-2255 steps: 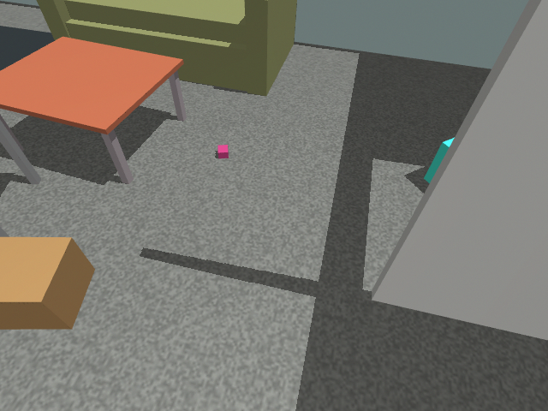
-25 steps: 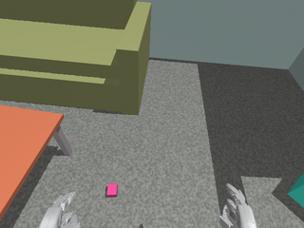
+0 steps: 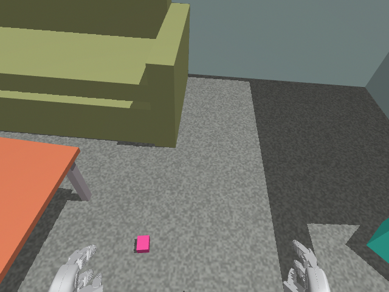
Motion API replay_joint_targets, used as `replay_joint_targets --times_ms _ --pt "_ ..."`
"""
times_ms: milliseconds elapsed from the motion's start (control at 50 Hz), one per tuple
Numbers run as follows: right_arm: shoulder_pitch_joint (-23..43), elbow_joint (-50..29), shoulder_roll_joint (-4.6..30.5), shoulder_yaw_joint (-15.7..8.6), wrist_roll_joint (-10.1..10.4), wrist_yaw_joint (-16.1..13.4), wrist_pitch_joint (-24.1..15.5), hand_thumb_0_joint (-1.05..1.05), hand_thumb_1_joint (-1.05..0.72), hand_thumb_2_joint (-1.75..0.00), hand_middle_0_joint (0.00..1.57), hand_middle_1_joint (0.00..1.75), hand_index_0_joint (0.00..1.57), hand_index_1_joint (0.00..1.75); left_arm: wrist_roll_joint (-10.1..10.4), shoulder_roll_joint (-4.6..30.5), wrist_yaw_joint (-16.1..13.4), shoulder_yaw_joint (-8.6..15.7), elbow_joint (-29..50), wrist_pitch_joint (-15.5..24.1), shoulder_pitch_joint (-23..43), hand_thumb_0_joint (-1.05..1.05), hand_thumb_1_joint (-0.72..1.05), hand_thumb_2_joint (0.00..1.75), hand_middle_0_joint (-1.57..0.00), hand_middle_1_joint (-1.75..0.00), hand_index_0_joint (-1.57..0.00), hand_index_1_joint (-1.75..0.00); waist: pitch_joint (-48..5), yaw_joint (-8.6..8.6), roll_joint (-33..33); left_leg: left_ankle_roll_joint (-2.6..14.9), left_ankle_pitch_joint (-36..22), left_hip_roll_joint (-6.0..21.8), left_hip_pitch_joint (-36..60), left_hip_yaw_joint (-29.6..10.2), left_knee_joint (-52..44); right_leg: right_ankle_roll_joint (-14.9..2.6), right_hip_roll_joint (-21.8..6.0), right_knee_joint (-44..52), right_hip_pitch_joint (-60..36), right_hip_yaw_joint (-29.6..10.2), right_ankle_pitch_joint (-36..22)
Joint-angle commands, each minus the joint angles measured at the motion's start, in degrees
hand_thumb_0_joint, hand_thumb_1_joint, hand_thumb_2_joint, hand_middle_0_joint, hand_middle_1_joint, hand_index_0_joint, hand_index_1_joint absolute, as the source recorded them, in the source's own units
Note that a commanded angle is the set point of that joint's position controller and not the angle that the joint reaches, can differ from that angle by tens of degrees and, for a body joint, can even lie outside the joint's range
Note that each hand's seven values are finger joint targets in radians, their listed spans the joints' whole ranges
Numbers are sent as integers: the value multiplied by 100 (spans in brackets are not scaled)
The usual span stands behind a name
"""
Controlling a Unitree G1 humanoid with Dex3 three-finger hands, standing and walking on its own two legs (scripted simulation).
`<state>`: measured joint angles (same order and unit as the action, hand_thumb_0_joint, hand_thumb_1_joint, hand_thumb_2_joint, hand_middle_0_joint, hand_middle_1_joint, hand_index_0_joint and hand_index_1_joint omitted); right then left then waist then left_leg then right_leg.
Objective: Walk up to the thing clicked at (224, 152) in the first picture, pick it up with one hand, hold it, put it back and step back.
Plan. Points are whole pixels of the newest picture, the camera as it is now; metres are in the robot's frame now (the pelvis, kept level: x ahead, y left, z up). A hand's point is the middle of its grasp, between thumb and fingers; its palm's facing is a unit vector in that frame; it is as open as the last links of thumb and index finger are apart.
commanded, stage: home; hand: left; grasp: from above
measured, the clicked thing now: (143, 244) +0.48 +0.21 -0.70
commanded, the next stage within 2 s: stand in 1.10 s
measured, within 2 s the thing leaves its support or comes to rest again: neither
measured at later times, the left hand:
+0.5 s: hand (98, 287) +0.17 +0.18 -0.05, palm faces +0.05 -0.98 -0.20, open 7.7 cm
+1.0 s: hand (100, 289) +0.16 +0.18 -0.05, palm faces +0.05 -0.98 -0.20, open 7.4 cm
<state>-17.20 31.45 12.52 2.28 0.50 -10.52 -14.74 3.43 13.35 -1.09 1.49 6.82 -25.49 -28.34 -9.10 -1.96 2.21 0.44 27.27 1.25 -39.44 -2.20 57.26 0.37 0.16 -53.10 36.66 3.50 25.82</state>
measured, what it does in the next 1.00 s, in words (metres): stands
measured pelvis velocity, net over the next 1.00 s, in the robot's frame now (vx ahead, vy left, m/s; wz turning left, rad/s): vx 0.00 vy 0.00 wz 0.00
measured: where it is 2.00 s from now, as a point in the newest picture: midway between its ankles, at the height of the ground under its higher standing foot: outside the picture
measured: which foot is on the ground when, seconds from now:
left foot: down 0.00-1.00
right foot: down 0.00-1.00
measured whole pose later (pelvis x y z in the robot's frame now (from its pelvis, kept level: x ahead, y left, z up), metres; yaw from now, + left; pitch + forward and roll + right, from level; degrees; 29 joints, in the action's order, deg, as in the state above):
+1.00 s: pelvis +0.00 +0.00 +0.00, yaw +0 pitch +10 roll -3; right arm -17.1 30.4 12.6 1.9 0.5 -10.1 -13.8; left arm 3.4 13.5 -1.3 1.3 7.5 -25.7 -29.0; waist -9.5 -2.0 2.2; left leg 0.2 27.8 1.2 -39.9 -2.5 57.7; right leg 0.2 0.2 -53.6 37.0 3.8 26.5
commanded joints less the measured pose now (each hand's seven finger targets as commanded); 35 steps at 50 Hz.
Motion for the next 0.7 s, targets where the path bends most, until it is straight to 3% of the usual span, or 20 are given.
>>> replay_joint_targets --times_ms 0,80,180,240,260,340,360,400,420,440,480,540,600,680 --pt "439 -951 771 -332 1 -93 -335 0 -90 -90 20 30 20 30 -52 626 -38 406 1140 290 136 0 84 87 -19 -29 -19 -29 -270 15 60 58 -689 -102 424 -82 -1062 -63 122 873 -203 25 -568" --pt "357 -899 716 -325 -8 -103 -326 0 -90 -90 20 30 20 30 -58 521 -32 337 1037 258 32 0 78 83 -19 -28 -19 -28 -412 -48 36 55 -1026 -115 534 -50 -942 -64 123 838 -228 14 -858" --pt "353 -873 712 -329 -16 -109 -334 0 -90 -90 20 30 20 30 -67 589 -46 369 1131 294 122 0 85 87 -19 -29 -19 -29 -465 -26 109 48 -1081 -114 561 -52 -928 -66 118 813 -247 -2 -904" --pt "390 -903 728 -326 -16 -105 -336 0 -90 -90 20 30 20 30 -96 575 -56 321 1123 303 169 0 80 84 -19 -28 -19 -28 -292 -42 170 32 -871 -87 513 -111 -1042 -72 129 791 -134 26 -724" --pt "397 -934 741 -348 -19 -111 -336 0 -90 -90 20 30 20 30 -70 592 -50 355 1257 314 172 0 78 83 -19 -28 -19 -28 -455 -16 222 22 -1063 -89 589 -102 -1003 -77 131 763 -223 32 -869" --pt "417 -941 759 -350 -10 -90 -300 0 -90 -90 20 30 20 30 -55 561 -50 336 1158 288 37 0 89 89 -20 -30 -20 -30 -397 6 82 28 -1153 -77 530 -134 -990 -80 145 760 -253 63 -915" --pt "421 -945 762 -343 -11 -86 -301 0 -90 -90 20 30 20 30 -47 573 -47 342 1158 282 56 0 83 86 -19 -29 -19 -29 -328 15 103 29 -998 -82 497 -140 -1033 -77 140 776 -222 48 -798" --pt "411 -967 742 -345 -17 -81 -294 0 -90 -90 20 30 20 30 -56 573 -53 360 1173 280 26 0 89 89 -20 -30 -20 -30 -520 16 135 20 -1138 -78 560 -144 -992 -86 135 736 -300 50 -913" --pt "421 -938 727 -323 -6 -77 -273 0 -90 -90 20 30 20 30 -51 518 -44 294 1035 280 10 0 88 89 -20 -30 -20 -30 -335 -15 3 43 -1002 -89 485 -117 -987 -69 141 803 -207 48 -805" --pt "423 -995 780 -364 -3 -81 -283 0 -90 -90 20 30 20 30 -53 623 -55 402 1198 294 92 0 90 90 -20 -30 -20 -30 -457 -16 35 41 -1057 -82 523 -125 -990 -77 142 771 -258 43 -848" --pt "393 -982 749 -350 -8 -77 -267 0 -90 -90 20 30 20 30 -43 570 -53 326 1191 293 53 0 90 90 -20 -30 -20 -30 -517 -20 62 43 -1185 -104 514 -89 -924 -73 129 767 -292 29 -988" --pt "336 -953 744 -352 -9 -82 -265 0 -90 -90 20 30 20 30 -43 627 -52 394 1249 328 49 0 90 90 -20 -30 -20 -30 -567 -11 155 29 -1403 -101 623 -74 -893 -88 124 719 -320 14 -1154" --pt "338 -931 767 -369 -16 -86 -270 0 -90 -90 20 30 20 30 -55 603 -55 355 1186 314 116 0 90 90 -20 -30 -20 -30 -586 -93 81 44 -1439 -100 643 -85 -869 -74 126 731 -306 17 -1224" --pt "358 -943 749 -384 -20 -81 -245 0 -90 -90 20 30 20 30 -65 583 -67 357 1190 327 42 0 90 90 -20 -30 -20 -30 -591 1 97 18 -1621 -79 635 -110 -876 -85 137 686 -315 51 -1315"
